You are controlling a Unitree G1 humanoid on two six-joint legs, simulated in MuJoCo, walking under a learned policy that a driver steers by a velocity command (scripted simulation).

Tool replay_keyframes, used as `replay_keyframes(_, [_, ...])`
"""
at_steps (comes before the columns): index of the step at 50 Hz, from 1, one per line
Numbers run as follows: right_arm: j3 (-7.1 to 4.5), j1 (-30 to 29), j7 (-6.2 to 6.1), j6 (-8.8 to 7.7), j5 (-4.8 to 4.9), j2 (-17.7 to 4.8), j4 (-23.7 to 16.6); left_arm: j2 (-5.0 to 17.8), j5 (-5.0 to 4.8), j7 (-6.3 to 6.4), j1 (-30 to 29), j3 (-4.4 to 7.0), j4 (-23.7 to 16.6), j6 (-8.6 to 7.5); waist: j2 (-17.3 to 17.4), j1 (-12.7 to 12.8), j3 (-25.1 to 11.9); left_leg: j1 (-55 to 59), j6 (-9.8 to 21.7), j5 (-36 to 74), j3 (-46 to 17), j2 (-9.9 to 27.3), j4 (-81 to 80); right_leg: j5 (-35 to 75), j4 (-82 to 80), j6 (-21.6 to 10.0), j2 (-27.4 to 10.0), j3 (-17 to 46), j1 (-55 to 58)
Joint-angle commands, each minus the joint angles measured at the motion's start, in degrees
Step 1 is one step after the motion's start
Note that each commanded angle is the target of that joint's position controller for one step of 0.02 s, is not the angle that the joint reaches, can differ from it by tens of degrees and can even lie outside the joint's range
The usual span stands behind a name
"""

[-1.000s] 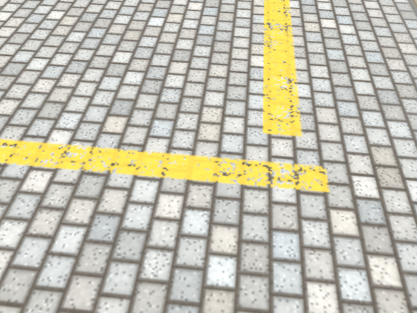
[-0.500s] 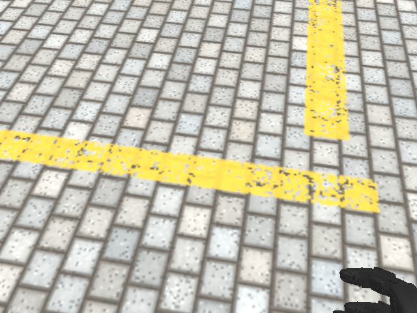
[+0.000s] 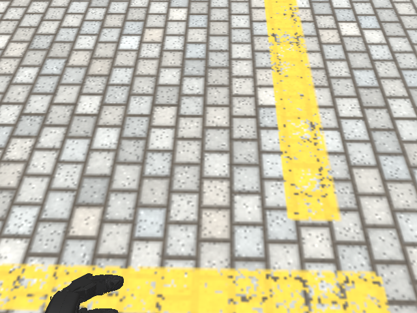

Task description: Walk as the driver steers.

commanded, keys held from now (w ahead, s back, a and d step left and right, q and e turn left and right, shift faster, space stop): w+e+shift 1.00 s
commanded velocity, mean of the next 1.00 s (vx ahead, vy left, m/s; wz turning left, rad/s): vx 1.00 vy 0.00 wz -0.78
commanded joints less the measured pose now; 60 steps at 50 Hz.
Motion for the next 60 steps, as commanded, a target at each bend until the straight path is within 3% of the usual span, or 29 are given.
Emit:
replay_keyframes(1, [-0.73, 2.0, 1.03, -0.27, 1.77, -3.5, -7.1, 19.5, 2.25, 2.32, 34.4, 6.61, 6.6, 0.45, -11.8, 11.8, -23.0, -43.8, 2.1, 26.6, 0.1, 1.7, 64.3, -32.7, -0.6, -12.1, -18.2, 34.0, 58.0])
replay_keyframes(2, [-1.28, -1.7, 1.50, -1.96, 1.94, -6.6, -8.1, 16.8, 0.71, 1.23, 32.6, 6.40, 7.3, 0.82, -12.3, 11.3, -25.2, -54.2, 3.0, 2.7, -7.1, -2.4, 70.8, -36.1, -13.1, -13.0, -19.6, 55.4, 59.4])
replay_keyframes(3, [-1.30, -10.0, 1.13, -2.58, 1.95, -7.2, -11.2, 14.7, 0.41, 0.84, 26.3, 6.05, 7.3, 0.34, -8.7, 9.5, -13.7, -60.9, 3.8, 8.8, -8.7, 2.2, 70.5, -30.2, -14.0, -11.1, -17.0, 46.9, 52.2])
replay_keyframes(4, [-0.78, -12.9, 1.08, -3.16, 1.22, -6.9, -12.3, 11.2, -0.05, 0.64, 24.1, 5.37, 7.6, 0.00, -1.4, 8.2, -9.1, -59.4, 3.8, 12.3, -8.7, 5.0, 65.9, -23.3, -14.9, -9.9, -15.5, 40.0, 43.3])
replay_keyframes(6, [-0.21, -14.6, 1.63, -2.00, -0.84, -5.0, -14.1, 6.9, -0.30, 1.43, 22.1, 3.96, 9.0, -0.10, 1.1, 2.9, -2.7, -53.1, 1.7, 12.4, -8.7, 7.7, 58.5, -18.2, -17.6, -7.8, -10.0, 31.5, 27.3])
replay_keyframes(9, [0.50, -18.3, 2.66, 0.41, -2.15, -4.3, -17.4, 8.1, -1.46, 2.06, 22.5, 3.88, 9.2, -1.26, -1.1, 0.6, 2.0, -52.8, -2.9, 10.1, -7.4, 9.9, 48.3, -19.7, -22.1, -9.8, -8.0, 28.2, 16.5])
replay_keyframes(12, [1.35, -29.0, 3.30, 0.55, -0.81, -5.4, -22.2, 10.7, -1.20, 1.63, 22.4, 4.83, 7.3, -2.15, -1.8, 2.3, 6.0, -45.4, -5.7, 23.1, -4.6, 8.8, 28.6, -13.4, -26.4, -8.2, -4.4, 23.7, 6.9])
replay_keyframes(18, [0.37, -31.1, 2.39, 0.19, 0.72, -9.7, -23.7, 14.5, -1.77, 1.31, 27.3, 6.54, 6.4, -1.79, -3.5, 5.0, 0.8, -34.7, -4.2, 30.0, -4.7, 4.4, 13.4, 8.6, -18.3, -2.7, -6.4, 25.0, 23.0])
replay_keyframes(20, [-1.58, -16.6, 0.78, -0.29, 0.60, -13.5, -20.3, 17.4, -0.85, 1.40, 26.2, 7.19, 5.8, -1.36, -2.0, -2.6, -8.9, -19.4, -3.0, 18.8, -2.8, 1.8, 13.8, 23.5, 2.6, -0.5, -3.6, 22.6, 24.6])
replay_keyframes(21, [-2.84, -4.6, -0.57, -0.45, -0.34, -16.6, -18.1, 15.6, -0.63, 1.18, 23.8, 6.69, 4.6, -1.60, -0.9, -8.7, -15.5, -4.7, -2.2, 11.8, -7.2, 7.6, 16.7, 17.4, 20.0, 0.8, -0.5, 21.0, 15.1])
replay_keyframes(22, [-3.89, 4.1, -1.42, -0.53, -2.78, -21.7, -17.0, 5.1, -1.23, 1.43, 24.0, 4.17, 1.5, -2.07, 14.0, -9.0, -22.5, 7.4, -1.9, -12.4, -27.3, 23.6, 11.1, -21.2, 41.3, 0.8, 4.8, 17.1, 0.8])
replay_keyframes(23, [-4.65, -2.5, -0.47, -0.12, -2.75, -24.0, -17.8, 3.9, -4.24, 1.48, 31.0, 3.13, -1.6, -1.91, 28.3, -0.8, -27.1, 8.1, 3.0, -21.9, -58.2, 31.6, -4.3, -26.9, 52.0, 0.6, 5.4, 14.5, -10.0])
replay_keyframes(24, [-3.49, -10.5, -0.04, 0.27, -2.28, -16.1, -19.7, 8.1, -2.50, 2.11, 25.8, 3.43, 0.5, -0.53, 14.0, -0.4, -16.2, -0.7, 3.3, -26.5, -49.2, 28.0, -4.1, -20.0, 54.4, 0.3, -0.1, 12.7, -13.7])
replay_keyframes(25, [-2.39, -13.4, 0.19, 0.35, -1.71, -11.4, -19.8, 9.0, -1.38, 1.49, 21.5, 3.60, 0.1, 0.02, 6.2, -0.7, -9.5, -8.4, 2.8, -14.2, -36.2, 24.9, -2.4, -15.2, 51.0, 0.8, -2.4, 11.2, -13.4])
replay_keyframes(26, [-1.93, -13.6, 0.31, 0.37, -1.93, -9.7, -18.8, 8.7, -0.86, 0.67, 19.2, 3.65, 0.0, 0.56, 2.6, -0.1, -6.7, -13.4, 2.0, -1.5, -27.1, 22.1, -2.1, -13.4, 48.4, 1.5, -4.3, 11.1, -11.1])
replay_keyframes(29, [-0.79, -8.1, 0.69, -0.81, -0.07, -6.1, -13.6, 4.9, 0.23, -1.38, 14.3, 2.62, -3.6, 3.03, 6.2, 1.8, -2.7, -17.5, -0.3, 18.6, -11.4, 18.5, -2.3, -11.9, 46.1, 2.3, -7.1, 10.1, -12.2])
replay_keyframes(34, [-0.88, -8.8, 0.96, -2.37, 0.52, -6.6, -12.2, 5.5, -0.18, -2.84, 5.0, 1.28, -8.6, 3.99, 3.0, 3.5, 1.1, -20.0, -1.5, 36.7, 5.8, 13.7, -7.1, -0.7, 35.2, 2.0, -5.4, 4.3, -12.8])
replay_keyframes(37, [-1.33, -7.1, 0.44, -2.44, 0.53, -9.9, -11.3, 5.7, 0.19, -3.79, -1.3, 0.24, -11.4, 3.93, 1.1, 4.0, 6.0, -20.2, -2.5, 50.0, 12.0, 14.1, -9.1, 2.3, 19.0, -0.3, -3.9, -1.9, -6.4])
replay_keyframes(39, [-1.92, -4.7, -0.42, -1.58, 0.42, -13.1, -11.5, 7.3, -0.05, -3.56, 0.6, 0.52, -10.3, 3.73, 2.7, 5.4, 2.8, -14.9, -2.9, 75.4, 13.6, 14.5, -2.8, 0.7, 15.2, -2.3, 1.1, -5.8, 1.0])
replay_keyframes(41, [-3.05, -5.5, -1.27, 0.24, 0.23, -17.3, -12.3, 10.3, -0.24, -2.57, 11.8, 1.79, -7.3, 3.58, 5.7, 12.0, -4.1, -12.9, -2.9, 90.7, 12.8, 16.9, 13.5, -4.5, 14.5, -4.2, 4.5, -5.3, 13.6])
replay_keyframes(42, [-3.46, -8.4, -1.28, 1.22, 0.08, -18.3, -13.6, 12.7, -0.33, -1.69, 23.1, 3.16, -4.1, 3.49, 6.3, 17.1, -8.7, -16.6, -1.7, 90.5, 11.2, 18.2, 27.3, -7.6, 13.5, -6.0, 5.3, -2.9, 25.0])
replay_keyframes(43, [-3.49, -9.8, -0.77, 1.95, -0.35, -17.4, -14.5, 15.2, -0.53, -0.29, 32.8, 5.07, -0.3, 3.35, 3.1, 20.1, -12.7, -26.2, -1.5, 72.0, 10.4, 16.0, 46.2, -10.4, 8.8, -7.7, 5.5, 1.8, 39.9])
replay_keyframes(44, [-2.30, -11.1, 0.37, 1.85, -0.75, -11.1, -16.4, 19.0, -2.01, 1.10, 27.8, 6.79, -0.1, 4.09, -11.2, 14.3, -7.5, -44.2, -3.0, 9.0, 9.8, 3.9, 68.6, -11.2, 5.6, -9.5, -1.8, 15.1, 44.6])
replay_keyframes(45, [-1.53, -8.0, 0.46, 0.50, 0.28, -9.9, -23.8, 25.0, 0.32, 0.78, 24.3, 7.39, -3.4, 4.89, -14.1, 7.9, -16.9, -64.4, -5.4, -2.9, -1.1, -0.3, 82.7, -9.5, -2.6, -21.2, -13.1, 46.0, 60.0])
replay_keyframes(46, [-1.10, -13.6, 0.52, -1.26, 0.10, -11.8, -25.3, 22.9, 0.38, 1.60, 26.6, 7.52, -4.4, 5.20, -3.6, 11.0, -17.3, -69.1, -5.0, 1.4, -8.8, 2.4, 79.6, -20.4, -12.9, -20.7, -15.9, 54.2, 57.6])
replay_keyframes(48, [-0.70, -15.9, 0.41, -1.68, -0.38, -11.6, -24.5, 17.1, -0.32, 2.32, 23.2, 6.16, -2.1, 3.72, 5.3, 4.9, -2.7, -64.2, -4.9, 4.8, -9.1, 7.1, 66.4, -15.8, -16.8, -15.9, -12.3, 45.9, 37.4])
replay_keyframes(51, [-0.21, -13.9, 0.50, 2.10, -2.60, -10.3, -23.8, 13.7, -1.01, 2.56, 20.2, 4.48, -2.4, 0.96, 5.5, -0.5, 0.7, -53.3, -7.3, 2.1, -8.7, 9.9, 55.6, -5.7, -17.4, -13.8, -5.6, 34.6, 19.1])
replay_keyframes(56, [1.72, -29.2, 1.88, 2.53, -0.45, -6.3, -30.2, 15.0, -1.23, 1.41, 22.9, 5.30, -2.1, -0.53, 0.8, 4.2, 3.1, -44.2, -7.5, 25.5, -4.5, 7.4, 29.0, 3.1, -19.8, -9.1, 1.3, 27.9, 10.0])
replay_keyframes(60, [1.31, -31.8, 1.64, 2.13, 0.48, -8.5, -31.4, 16.2, -1.89, 1.40, 26.1, 5.97, -0.9, -0.27, -2.2, 6.8, -0.1, -38.1, -5.1, 30.6, -5.0, 3.7, 17.1, 15.8, -14.9, -5.3, -1.0, 30.3, 20.5])
Keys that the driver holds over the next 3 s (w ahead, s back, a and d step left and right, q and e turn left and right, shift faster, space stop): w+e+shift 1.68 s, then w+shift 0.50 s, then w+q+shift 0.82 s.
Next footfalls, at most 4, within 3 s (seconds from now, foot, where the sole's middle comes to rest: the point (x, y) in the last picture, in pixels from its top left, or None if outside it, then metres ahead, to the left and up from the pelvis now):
0.42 left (180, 253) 0.64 0.10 -0.74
0.88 right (274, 177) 0.92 -0.25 -0.74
1.28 left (311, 100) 1.32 -0.48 -0.74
1.74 right None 1.20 -0.93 -0.74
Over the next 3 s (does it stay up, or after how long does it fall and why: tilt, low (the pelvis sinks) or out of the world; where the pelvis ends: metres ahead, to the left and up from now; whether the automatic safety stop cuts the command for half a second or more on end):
stays up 1.22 -1.96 -0.06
